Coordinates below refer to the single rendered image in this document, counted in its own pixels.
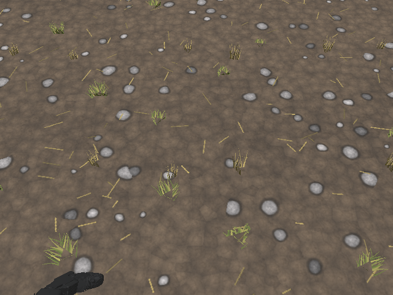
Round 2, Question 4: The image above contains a left robot hand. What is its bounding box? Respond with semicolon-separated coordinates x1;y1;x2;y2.
34;271;104;295

